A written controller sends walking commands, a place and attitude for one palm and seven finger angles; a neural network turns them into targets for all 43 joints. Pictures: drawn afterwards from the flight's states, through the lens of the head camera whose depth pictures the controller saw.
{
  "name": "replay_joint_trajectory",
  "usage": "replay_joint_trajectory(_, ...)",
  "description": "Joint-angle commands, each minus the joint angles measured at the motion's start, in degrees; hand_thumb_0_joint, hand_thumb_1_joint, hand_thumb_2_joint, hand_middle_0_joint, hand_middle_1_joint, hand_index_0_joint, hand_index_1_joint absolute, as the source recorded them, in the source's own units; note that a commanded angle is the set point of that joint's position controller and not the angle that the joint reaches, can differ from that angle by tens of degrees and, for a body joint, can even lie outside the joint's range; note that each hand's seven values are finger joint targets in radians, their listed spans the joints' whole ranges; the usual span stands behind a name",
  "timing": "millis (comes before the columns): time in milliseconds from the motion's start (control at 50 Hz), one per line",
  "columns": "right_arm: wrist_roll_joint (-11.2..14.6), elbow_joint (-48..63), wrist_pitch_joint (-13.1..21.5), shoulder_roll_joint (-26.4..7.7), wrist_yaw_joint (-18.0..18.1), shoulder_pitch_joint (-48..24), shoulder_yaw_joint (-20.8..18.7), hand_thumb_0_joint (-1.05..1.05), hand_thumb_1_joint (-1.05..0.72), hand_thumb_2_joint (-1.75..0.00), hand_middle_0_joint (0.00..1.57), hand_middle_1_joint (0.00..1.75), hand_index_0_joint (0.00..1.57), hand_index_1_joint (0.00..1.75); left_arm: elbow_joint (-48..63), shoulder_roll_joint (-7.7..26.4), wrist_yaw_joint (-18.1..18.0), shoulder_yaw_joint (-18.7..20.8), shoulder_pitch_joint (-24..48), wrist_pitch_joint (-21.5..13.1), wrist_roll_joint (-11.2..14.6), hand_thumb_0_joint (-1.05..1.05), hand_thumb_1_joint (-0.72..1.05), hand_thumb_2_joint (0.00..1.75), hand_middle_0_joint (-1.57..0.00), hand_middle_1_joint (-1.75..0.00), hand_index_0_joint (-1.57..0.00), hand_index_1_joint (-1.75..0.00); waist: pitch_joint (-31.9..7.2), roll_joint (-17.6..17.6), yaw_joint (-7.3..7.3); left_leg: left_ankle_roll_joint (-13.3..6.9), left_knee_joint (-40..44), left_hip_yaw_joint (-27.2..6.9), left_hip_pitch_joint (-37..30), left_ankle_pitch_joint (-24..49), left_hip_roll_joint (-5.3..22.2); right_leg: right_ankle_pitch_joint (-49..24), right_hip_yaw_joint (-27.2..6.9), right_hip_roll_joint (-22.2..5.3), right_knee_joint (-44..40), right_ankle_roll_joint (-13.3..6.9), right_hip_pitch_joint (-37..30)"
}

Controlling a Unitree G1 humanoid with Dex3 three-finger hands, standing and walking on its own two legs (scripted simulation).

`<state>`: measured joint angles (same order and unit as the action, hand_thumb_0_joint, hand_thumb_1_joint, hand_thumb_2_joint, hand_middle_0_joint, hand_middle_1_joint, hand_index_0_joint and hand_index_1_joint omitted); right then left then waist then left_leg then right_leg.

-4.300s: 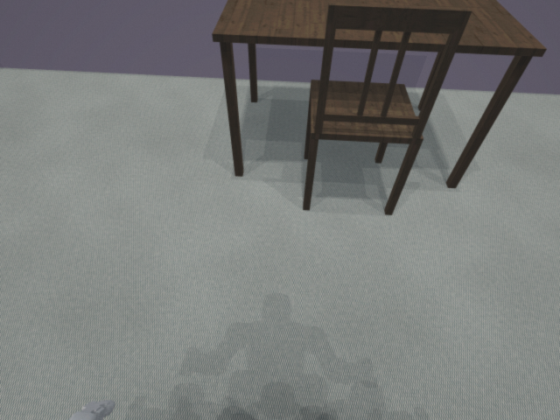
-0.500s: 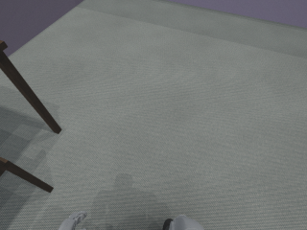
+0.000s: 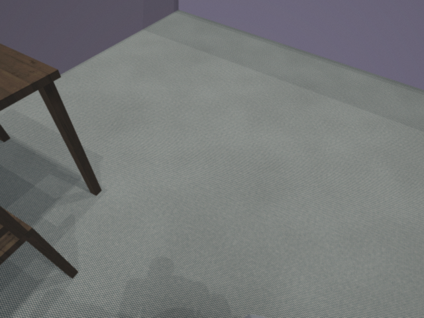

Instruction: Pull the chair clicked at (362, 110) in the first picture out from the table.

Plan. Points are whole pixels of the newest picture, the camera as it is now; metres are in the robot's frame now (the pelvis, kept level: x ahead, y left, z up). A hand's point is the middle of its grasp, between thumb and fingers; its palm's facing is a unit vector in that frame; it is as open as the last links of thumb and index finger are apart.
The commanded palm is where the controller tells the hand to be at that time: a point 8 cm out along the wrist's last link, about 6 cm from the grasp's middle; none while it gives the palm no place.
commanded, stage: turn to face it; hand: left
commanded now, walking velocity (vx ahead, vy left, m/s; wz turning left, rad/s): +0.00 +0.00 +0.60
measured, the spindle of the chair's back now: out of the picture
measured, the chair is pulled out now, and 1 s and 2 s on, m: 0.00 0.00 0.00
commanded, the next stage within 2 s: take the last steps up to it in 1.60 s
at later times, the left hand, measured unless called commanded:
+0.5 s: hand out of the picture +0.04 +0.15 -0.13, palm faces +0.29 -0.91 -0.28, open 7.4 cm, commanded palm none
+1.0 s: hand out of the picture -0.17 +0.16 -0.17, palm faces +0.61 -0.75 -0.27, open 7.4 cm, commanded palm none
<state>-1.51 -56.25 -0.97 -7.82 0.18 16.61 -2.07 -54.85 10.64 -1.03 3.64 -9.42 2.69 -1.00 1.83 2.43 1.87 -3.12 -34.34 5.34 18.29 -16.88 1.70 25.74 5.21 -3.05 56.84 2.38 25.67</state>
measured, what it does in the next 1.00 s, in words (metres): steps on the spot, turning left: right foot, then left foot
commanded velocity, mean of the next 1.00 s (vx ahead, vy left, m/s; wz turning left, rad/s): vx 0.00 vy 0.00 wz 0.60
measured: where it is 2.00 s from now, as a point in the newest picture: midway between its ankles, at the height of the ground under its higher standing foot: outside the picture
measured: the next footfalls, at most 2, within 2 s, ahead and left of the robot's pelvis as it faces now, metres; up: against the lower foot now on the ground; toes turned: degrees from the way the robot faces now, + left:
right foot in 0.40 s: +0.06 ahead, -0.17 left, +0.00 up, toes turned +12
left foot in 0.86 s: -0.08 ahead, +0.07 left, +0.00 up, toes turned +38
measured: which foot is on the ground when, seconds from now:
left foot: down 0.00-0.40, up 0.42-0.84, down 0.86-1.00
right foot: up 0.00-0.38, down 0.40-0.86, up 0.88-1.00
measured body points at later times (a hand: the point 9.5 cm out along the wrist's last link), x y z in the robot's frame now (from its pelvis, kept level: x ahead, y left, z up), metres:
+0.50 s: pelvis -0.02 -0.07 +0.00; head +0.01 -0.10 +0.45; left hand +0.03 +0.20 -0.11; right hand +0.12 -0.32 -0.15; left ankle -0.02 +0.07 -0.67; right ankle +0.02 -0.18 -0.73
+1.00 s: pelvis -0.06 -0.05 +0.00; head -0.05 +0.00 +0.45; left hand -0.20 +0.20 -0.15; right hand +0.18 -0.19 -0.12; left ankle -0.11 +0.04 -0.73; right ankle +0.01 -0.18 -0.66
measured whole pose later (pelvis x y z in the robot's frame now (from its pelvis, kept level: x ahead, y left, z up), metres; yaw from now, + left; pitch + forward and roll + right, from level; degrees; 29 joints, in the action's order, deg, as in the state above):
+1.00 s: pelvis -0.06 -0.05 +0.00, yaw +35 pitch +0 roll -1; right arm -1.0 -51.1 -1.5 -12.8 -0.9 7.4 -2.9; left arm -54.3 17.0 -0.6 4.7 -13.8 4.2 -1.0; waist 4.8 2.5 -1.6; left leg -1.6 -32.4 2.2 16.0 -16.3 0.4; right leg 26.1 3.7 -7.2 62.1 5.1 27.5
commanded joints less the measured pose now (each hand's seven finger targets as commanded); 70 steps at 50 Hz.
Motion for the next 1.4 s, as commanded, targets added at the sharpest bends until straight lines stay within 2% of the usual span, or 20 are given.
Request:
replay_joint_trajectory(0, 0.26, 3.85, 1.61, -11.7, 1.41, 1.41, -2.71, 0.0, -0.9, -0.9, 0.2, 0.3, 0.2, 0.3, 4.49, 4.45, 0.02, 1.69, 0.46, -1.68, 0.21, 0.0, 0.9, 0.9, -0.2, -0.3, -0.2, -0.3, -5.72, -9.43, -0.98, -5.7, 14.88, -16.33, -12.58, 30.85, 13.29, -3.63, -5.02, -1.94, 7.83, 1.96, 7.98)
replay_joint_trajectory(200, 0.1, 4.16, 0.27, -15.11, 0.73, 1.35, -4.77, 0.0, -0.9, -0.9, 0.2, 0.3, 0.2, 0.3, 6.16, 5.42, -0.2, 1.62, 3.58, -1.14, 0.61, 0.0, 0.9, 0.9, -0.2, -0.3, -0.2, -0.3, -6.25, -11.44, 1.38, -7.05, 14.04, -23.16, -13.53, 24.91, 11.94, -0.36, -5.12, 0.16, -4.77, 3.16, 4.03)
replay_joint_trajectory(340, 0.45, 7.41, -0.85, -16.21, -0.06, -5.66, -5.55, 0.0, -0.9, -0.9, 0.2, 0.3, 0.2, 0.3, 5.67, 7.65, -0.72, 1.73, -5.36, -2.04, 1.01, 0.0, 0.9, 0.9, -0.2, -0.3, -0.2, -0.3, -7.72, -11.42, -3.09, -2.64, 8.21, -25.36, 0.29, 16.82, 6.51, -11.5, -4.14, 1.98, -31.8, 1.27, -17.75)
replay_joint_trajectory(360, 0.95, 8.08, -0.95, -13.31, -0.46, -5.16, -5.26, 0.0, -0.9, -0.9, 0.2, 0.3, 0.2, 0.3, 5.75, 11.19, -1.05, 2.36, -7.03, -2.64, 0.33, 0.0, 0.9, 0.9, -0.2, -0.3, -0.2, -0.3, -7.89, -2.26, -3.88, 1.13, 0.89, -21.03, 9.07, 6.26, 2.07, -10.22, -11.09, -6.11, -40.21, -1.02, -25.85)
replay_joint_trajectory(380, 1.02, 9.78, -0.98, -9.62, -0.68, -4.67, -4.49, 0.0, -0.9, -0.9, 0.2, 0.3, 0.2, 0.3, 6.85, 17.06, -1.38, 3.12, -6.18, -3.1, -0.59, 0.0, 0.9, 0.9, -0.2, -0.3, -0.2, -0.3, -5.53, 14.7, -3.89, 6.38, -14.63, -8.72, 20.23, -14.1, -6.6, -12.5, -28.25, -23.04, -44.41, -7.64, -27.44)
replay_joint_trajectory(400, 0.04, 10.05, -1.25, -12.82, -0.64, -5.79, -5.15, 0.0, -0.9, -0.9, 0.2, 0.3, 0.2, 0.3, 7.98, 16.9, -1.3, 2.57, -4.44, -2.53, -0.01, 0.0, 0.9, 0.9, -0.2, -0.3, -0.2, -0.3, -4.33, 11.22, -3.66, 5.43, -25.62, -10.26, 17.34, -16.08, -3.33, -10.4, -25.88, -26.02, -44.09, -10.71, -16.88)
replay_joint_trajectory(480, -0.03, 6.69, -2.53, -11.87, -2.01, -4.23, -4.81, 0.0, -0.9, -0.9, 0.2, 0.3, 0.2, 0.3, 9.76, 9.88, -0.94, 0.83, 3.54, -2.92, -0.07, 0.0, 0.9, 0.9, -0.2, -0.3, -0.2, -0.3, 2.84, 6.82, 0.96, 6.77, -37.19, -7.16, 15.75, -3.23, 0.13, -14.84, -9.32, -14.29, -41.37, -6.99, -9.16)
replay_joint_trajectory(640, 0.41, 8.93, -2.63, -11.0, -2.26, -12.46, -3.38, 0.0, -0.9, -0.9, 0.2, 0.3, 0.2, 0.3, 7.13, 13.29, -0.82, 1.4, -6.11, -2.8, -0.58, 0.0, 0.9, 0.9, -0.2, -0.3, -0.2, -0.3, -0.42, 8.13, -4.18, 8.1, -22.06, -2.34, 12.7, -7.81, 0.93, -26.56, -4.13, -17.56, -38.0, -9.35, -19.61)
replay_joint_trajectory(720, 0.9, 9.67, -1.79, -10.32, -2.19, -13.41, -2.6, 0.0, -0.9, -0.9, 0.2, 0.3, 0.2, 0.3, 6.37, 14.94, -0.64, 2.08, -7.22, -2.4, -0.86, 0.0, 0.9, 0.9, -0.2, -0.3, -0.2, -0.3, -3.18, 10.6, -5.17, 6.83, -11.59, 0.25, 6.87, -10.48, 0.08, -33.32, -2.31, -18.99, -34.51, -9.54, -21.12)
replay_joint_trajectory(780, 0.87, 9.08, -1.0, -11.01, -1.85, -9.16, -2.65, 0.0, -0.9, -0.9, 0.2, 0.3, 0.2, 0.3, 5.5, 14.87, -0.39, 2.42, -6.72, -1.94, -0.48, 0.0, 0.9, 0.9, -0.2, -0.3, -0.2, -0.3, -6.18, 9.53, -3.05, 5.7, 2.52, 1.65, -1.32, -3.23, -0.6, -34.34, 1.85, -18.01, -27.41, -6.23, -20.66)
replay_joint_trajectory(800, 0.73, 8.29, -0.6, -12.72, -1.84, -6.16, -3.17, 0.0, -0.9, -0.9, 0.2, 0.3, 0.2, 0.3, 5.66, 14.44, -0.21, 2.59, -6.6, -1.64, 0.04, 0.0, 0.9, 0.9, -0.2, -0.3, -0.2, -0.3, -7.63, 5.62, -1.15, 4.9, 10.3, 0.82, -9.24, 4.55, 0.26, -30.34, 4.42, -16.89, -21.77, -3.42, -15.74)
replay_joint_trajectory(840, 0.52, 7.46, -0.12, -24.01, -1.16, 0.24, -5.88, 0.0, -0.9, -0.9, 0.2, 0.3, 0.2, 0.3, 10.03, 8.4, 0.5, 1.02, -3.08, -1.31, 0.27, 0.0, 0.9, 0.9, -0.2, -0.3, -0.2, -0.3, -8.2, -20.63, 2.97, -7.79, 13.98, -27.2, -22.26, 37.55, 23.57, 13.22, 4.64, -5.78, 0.49, 3.65, 10.62)
replay_joint_trajectory(880, 0.52, 6.1, -0.01, -21.92, -0.1, 0.66, -5.4, 0.0, -0.9, -0.9, 0.2, 0.3, 0.2, 0.3, 9.94, 9.06, -0.13, 1.26, 1.66, -0.77, 0.01, 0.0, 0.9, 0.9, -0.2, -0.3, -0.2, -0.3, -7.48, -16.31, 3.02, -8.93, 12.8, -24.24, -16.9, 30.28, 19.98, 8.56, -3.22, -5.37, 8.63, 2.69, 11.61)
replay_joint_trajectory(960, 0.44, 8.64, 0.4, -17.18, 0.1, -8.23, -3.83, 0.0, -0.9, -0.9, 0.2, 0.3, 0.2, 0.3, 6.59, 9.66, 0.58, 1.74, -2.59, -0.8, 0.1, 0.0, 0.9, 0.9, -0.2, -0.3, -0.2, -0.3, -4.12, -11.35, -1.23, -5.19, 14.2, -15.71, -10.61, 26.23, 11.26, -2.85, -3.93, -3.97, 7.71, 3.29, 6.44)
replay_joint_trajectory(1120, 0.07, 7.98, -0.48, -17.53, -0.1, -5.8, -4.61, 0.0, -0.9, -0.9, 0.2, 0.3, 0.2, 0.3, 8.92, 8.34, -0.02, 1.26, 0.37, -0.89, 0.45, 0.0, 0.9, 0.9, -0.2, -0.3, -0.2, -0.3, -3.96, -10.99, -0.08, -7.07, 14.14, -23.37, -9.14, 19.46, 10.53, -0.92, -4.69, -0.47, -6.9, 2.91, 0.5)
replay_joint_trajectory(1220, 0.27, 8.74, -0.93, -16.76, -0.28, -7.72, -4.89, 0.0, -0.9, -0.9, 0.2, 0.3, 0.2, 0.3, 8.71, 8.43, -0.5, 1.29, -4.54, -1.91, 0.81, 0.0, 0.9, 0.9, -0.2, -0.3, -0.2, -0.3, -5.76, -10.96, -2.73, -4.81, 8.61, -26.05, -2.9, 21.13, 7.26, -8.35, -3.94, 2.15, -25.68, 1.52, -13.36)
replay_joint_trajectory(1240, 0.72, 8.97, -0.84, -15.3, -0.42, -7.46, -4.74, 0.0, -0.9, -0.9, 0.2, 0.3, 0.2, 0.3, 8.41, 9.68, -0.73, 1.56, -6.52, -2.48, 0.67, 0.0, 0.9, 0.9, -0.2, -0.3, -0.2, -0.3, -6.74, -7.59, -3.74, -2.34, 4.52, -24.47, 1.35, 16.97, 5.03, -13.18, -5.62, -0.19, -34.78, 1.07, -20.08)
replay_joint_trajectory(1260, 1.29, 9.48, -0.77, -11.4, -0.74, -5.49, -4.15, 0.0, -0.9, -0.9, 0.2, 0.3, 0.2, 0.3, 8.53, 14.26, -1.15, 2.37, -7.19, -3.14, -0.21, 0.0, 0.9, 0.9, -0.2, -0.3, -0.2, -0.3, -7.24, 6.1, -3.62, 2.21, -6.25, -16.65, 12.38, 1.53, -1.71, -13.36, -18.07, -13.05, -41.28, -2.73, -28.51)
replay_joint_trajectory(1280, 0.91, 10.75, -0.88, -10.31, -0.8, -5.32, -3.96, 0.0, -0.9, -0.9, 0.2, 0.3, 0.2, 0.3, 9.58, 17.83, -1.1, 2.63, -5.71, -2.98, -0.49, 0.0, 0.9, 0.9, -0.2, -0.3, -0.2, -0.3, -5.48, 12.61, -3.38, 5.26, -19.4, -9.46, 16.57, -16.19, -6.51, -20.6, -26.8, -25.38, -42.51, -9.21, -23.95)
replay_joint_trajectory(1380, 0.21, 6.75, -2.5, -11.24, -1.85, -4.07, -4.11, 0.0, -0.9, -0.9, 0.2, 0.3, 0.2, 0.3, 10.72, 10.44, -1.14, 1.11, 2.38, -3.0, -0.21, 0.0, 0.9, 0.9, -0.2, -0.3, -0.2, -0.3, 0.14, 5.98, 0.0, 5.97, -34.86, -7.59, 12.86, -5.41, -0.74, -19.62, -8.83, -14.62, -39.95, -9.01, -12.71)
